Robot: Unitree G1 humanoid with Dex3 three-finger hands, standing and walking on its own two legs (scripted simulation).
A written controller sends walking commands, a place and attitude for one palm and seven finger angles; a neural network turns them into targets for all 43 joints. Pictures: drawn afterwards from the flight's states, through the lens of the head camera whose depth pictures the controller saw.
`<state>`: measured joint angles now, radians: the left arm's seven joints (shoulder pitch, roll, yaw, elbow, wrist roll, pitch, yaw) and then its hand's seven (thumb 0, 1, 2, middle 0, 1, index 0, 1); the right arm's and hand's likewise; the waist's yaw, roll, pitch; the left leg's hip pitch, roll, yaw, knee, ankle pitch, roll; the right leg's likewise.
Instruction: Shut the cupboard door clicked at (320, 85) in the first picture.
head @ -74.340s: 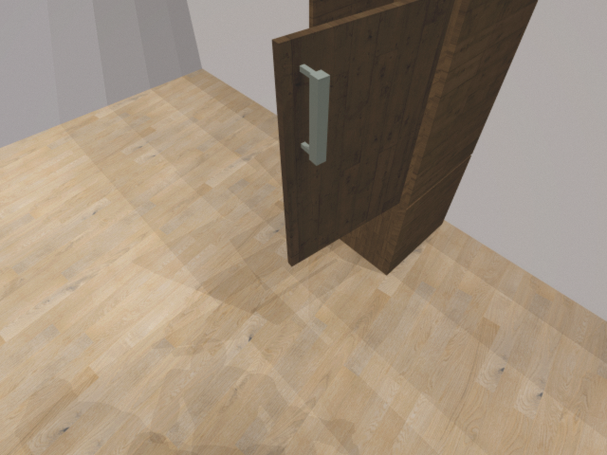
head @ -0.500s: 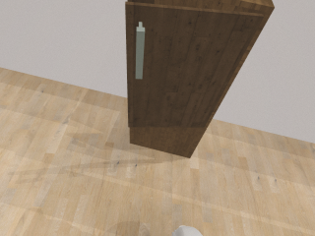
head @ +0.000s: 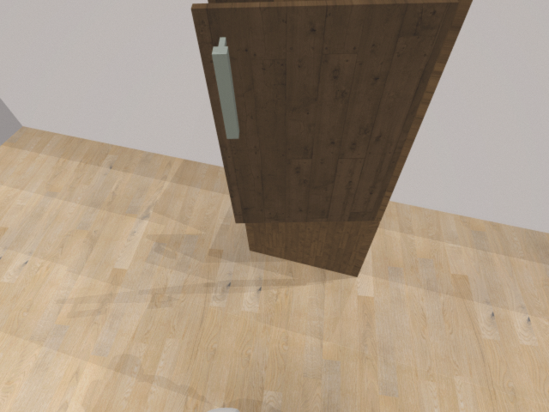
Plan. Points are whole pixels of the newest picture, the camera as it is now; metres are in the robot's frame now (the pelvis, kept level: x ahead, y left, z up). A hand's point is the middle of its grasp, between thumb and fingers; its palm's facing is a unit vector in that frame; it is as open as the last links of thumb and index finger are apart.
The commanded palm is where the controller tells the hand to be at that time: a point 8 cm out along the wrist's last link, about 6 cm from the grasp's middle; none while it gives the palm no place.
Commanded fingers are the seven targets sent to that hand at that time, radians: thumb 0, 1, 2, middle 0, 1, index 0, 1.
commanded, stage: come to a stop and stand still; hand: left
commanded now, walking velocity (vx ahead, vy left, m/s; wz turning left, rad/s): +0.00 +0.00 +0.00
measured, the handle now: (228, 90) +0.61 +0.12 +0.12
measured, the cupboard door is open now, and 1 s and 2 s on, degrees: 17 17 17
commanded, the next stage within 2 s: look again from close up in 0.08 s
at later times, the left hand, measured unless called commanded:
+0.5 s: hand out of the picture -0.01 +0.20 -0.17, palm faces +0.03 -0.98 -0.18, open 7.3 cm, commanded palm none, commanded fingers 0.00 0.90 0.90 -0.20 -0.30 -0.20 -0.30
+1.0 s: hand (143, 347) +0.20 +0.20 -0.01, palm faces +0.23 -0.95 -0.19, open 7.1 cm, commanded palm +0.11 +0.23 -0.05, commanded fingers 0.00 0.90 0.90 -0.38 -0.50 -0.38 -0.50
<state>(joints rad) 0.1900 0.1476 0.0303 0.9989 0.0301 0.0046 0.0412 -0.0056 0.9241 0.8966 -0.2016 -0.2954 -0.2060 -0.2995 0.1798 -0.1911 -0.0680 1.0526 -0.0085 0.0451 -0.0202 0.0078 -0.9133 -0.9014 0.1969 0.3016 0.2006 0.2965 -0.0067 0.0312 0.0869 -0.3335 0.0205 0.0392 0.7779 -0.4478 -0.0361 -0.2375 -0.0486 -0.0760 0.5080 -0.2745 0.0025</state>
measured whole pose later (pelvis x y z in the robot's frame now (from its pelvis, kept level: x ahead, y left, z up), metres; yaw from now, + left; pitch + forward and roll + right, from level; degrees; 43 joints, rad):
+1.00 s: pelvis +0.00 +0.01 -0.01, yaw +1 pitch +1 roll +1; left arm 0.41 0.19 0.05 0.13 -0.13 -0.09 0.12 0.03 0.94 0.90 -0.24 -0.34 -0.24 -0.35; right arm 0.37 -0.24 -0.02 0.89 0.03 -0.31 -0.05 0.03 -0.93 -0.90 0.20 0.30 0.21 0.30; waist -0.05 0.04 -0.05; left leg -0.28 -0.01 0.06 0.57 -0.32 0.02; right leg -0.29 -0.08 -0.07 0.59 -0.32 0.03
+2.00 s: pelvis -0.01 +0.01 -0.04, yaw +1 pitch +6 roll -2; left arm 0.39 0.25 0.18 -0.25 -0.28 -0.20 -0.18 0.01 0.90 0.90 -1.13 -1.30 -1.13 -1.31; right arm 0.26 -0.23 0.03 0.53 0.03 -0.27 -0.06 0.02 -0.90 -0.90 0.20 0.30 0.20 0.30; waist 0.02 0.03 -0.07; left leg -0.53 0.03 0.03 0.86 -0.43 0.02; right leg -0.50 -0.06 -0.09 0.81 -0.40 0.02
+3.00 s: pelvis -0.02 -0.02 -0.01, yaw +2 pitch +0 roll +0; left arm 0.10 0.22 0.18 -0.08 -0.27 -0.03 -0.16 0.01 0.90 0.90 -1.30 -1.50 -1.31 -1.50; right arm 0.22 -0.25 0.05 0.63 0.05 -0.25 -0.09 0.02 -0.90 -0.90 0.20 0.30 0.20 0.30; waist 0.04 0.06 0.00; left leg -0.31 0.04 0.01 0.64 -0.32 -0.03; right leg -0.30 -0.03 -0.11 0.64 -0.33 -0.02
